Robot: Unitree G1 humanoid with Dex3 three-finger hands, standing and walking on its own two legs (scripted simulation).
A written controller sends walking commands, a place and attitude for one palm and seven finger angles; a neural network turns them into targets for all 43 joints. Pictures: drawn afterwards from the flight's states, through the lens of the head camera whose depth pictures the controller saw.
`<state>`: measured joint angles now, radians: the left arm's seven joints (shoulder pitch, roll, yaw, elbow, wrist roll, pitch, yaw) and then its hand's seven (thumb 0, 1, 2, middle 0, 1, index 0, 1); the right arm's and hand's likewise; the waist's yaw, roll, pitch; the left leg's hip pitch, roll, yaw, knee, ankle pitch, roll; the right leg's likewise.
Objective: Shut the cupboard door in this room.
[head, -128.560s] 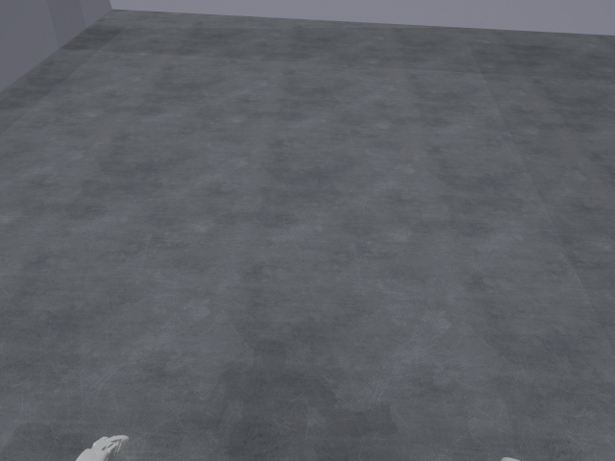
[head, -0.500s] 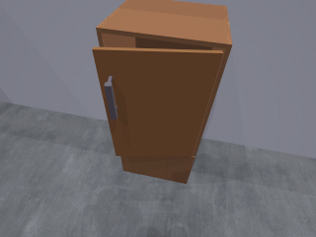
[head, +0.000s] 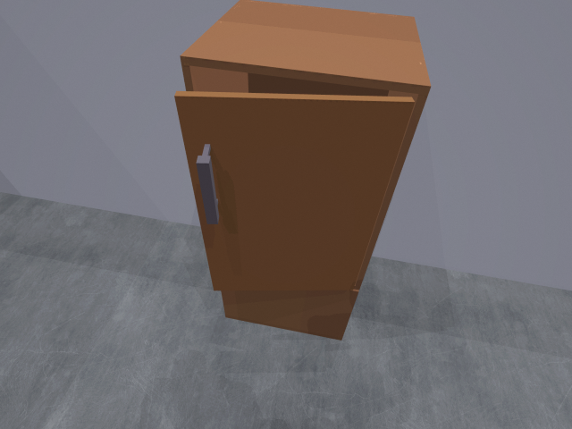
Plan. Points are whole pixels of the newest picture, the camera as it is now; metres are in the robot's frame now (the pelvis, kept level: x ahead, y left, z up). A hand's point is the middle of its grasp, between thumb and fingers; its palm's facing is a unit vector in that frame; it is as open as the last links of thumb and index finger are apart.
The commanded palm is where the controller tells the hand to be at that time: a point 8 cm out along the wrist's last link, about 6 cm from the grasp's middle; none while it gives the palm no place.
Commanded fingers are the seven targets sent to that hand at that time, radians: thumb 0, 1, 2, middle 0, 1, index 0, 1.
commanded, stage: shuffle to correct the standing spot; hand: left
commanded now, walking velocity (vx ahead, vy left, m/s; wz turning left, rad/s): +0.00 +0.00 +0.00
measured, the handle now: (210, 185) +0.54 +0.18 +0.03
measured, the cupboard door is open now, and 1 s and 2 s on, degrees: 12 12 12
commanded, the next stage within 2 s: come to a stop and stand still in 0.70 s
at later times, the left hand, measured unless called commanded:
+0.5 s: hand out of the picture -0.05 +0.14 -0.18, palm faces +0.07 -0.99 -0.12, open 7.4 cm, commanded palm none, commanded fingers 0.00 0.90 0.90 -0.20 -0.30 -0.20 -0.30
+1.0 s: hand out of the picture +0.08 +0.14 -0.18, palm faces +0.04 -0.99 -0.11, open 7.4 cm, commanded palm none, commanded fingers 0.00 0.90 0.90 -0.20 -0.30 -0.20 -0.30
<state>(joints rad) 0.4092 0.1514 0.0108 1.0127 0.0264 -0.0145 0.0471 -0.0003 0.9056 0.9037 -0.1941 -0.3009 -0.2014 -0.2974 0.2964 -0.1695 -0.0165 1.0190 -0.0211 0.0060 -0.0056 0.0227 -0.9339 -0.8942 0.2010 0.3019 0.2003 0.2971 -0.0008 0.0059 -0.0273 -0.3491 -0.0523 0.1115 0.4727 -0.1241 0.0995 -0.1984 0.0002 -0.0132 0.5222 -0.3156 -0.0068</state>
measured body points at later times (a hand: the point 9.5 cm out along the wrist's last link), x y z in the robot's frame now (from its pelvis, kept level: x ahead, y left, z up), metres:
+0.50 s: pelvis +0.03 -0.01 +0.00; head +0.03 +0.01 +0.45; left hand -0.05 +0.19 -0.16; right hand +0.06 -0.24 -0.14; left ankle +0.09 +0.04 -0.73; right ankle -0.02 -0.13 -0.73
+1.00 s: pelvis +0.10 -0.02 +0.00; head +0.13 +0.02 +0.45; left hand +0.08 +0.19 -0.17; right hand +0.14 -0.25 -0.14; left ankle +0.13 +0.05 -0.73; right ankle +0.06 -0.15 -0.68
